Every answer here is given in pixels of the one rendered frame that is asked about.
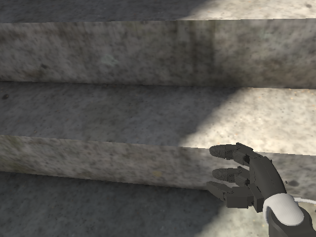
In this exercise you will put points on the right robot hand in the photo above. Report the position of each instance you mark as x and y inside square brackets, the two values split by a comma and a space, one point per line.
[260, 182]

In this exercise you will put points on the robot right forearm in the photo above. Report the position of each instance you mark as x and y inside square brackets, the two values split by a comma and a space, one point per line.
[286, 218]

